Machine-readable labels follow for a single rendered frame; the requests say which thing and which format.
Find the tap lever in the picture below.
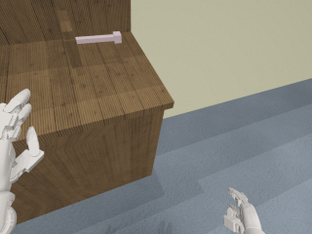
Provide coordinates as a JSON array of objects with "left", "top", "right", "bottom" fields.
[{"left": 75, "top": 31, "right": 122, "bottom": 44}]

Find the robot left hand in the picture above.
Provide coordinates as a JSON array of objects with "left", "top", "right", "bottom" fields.
[{"left": 0, "top": 89, "right": 44, "bottom": 192}]

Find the robot left forearm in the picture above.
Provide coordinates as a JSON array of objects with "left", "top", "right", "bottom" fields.
[{"left": 0, "top": 191, "right": 17, "bottom": 234}]

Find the counter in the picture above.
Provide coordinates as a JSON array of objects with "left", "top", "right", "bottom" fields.
[{"left": 0, "top": 0, "right": 175, "bottom": 225}]

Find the robot right hand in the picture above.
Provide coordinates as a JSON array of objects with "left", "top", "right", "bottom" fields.
[{"left": 223, "top": 187, "right": 262, "bottom": 234}]

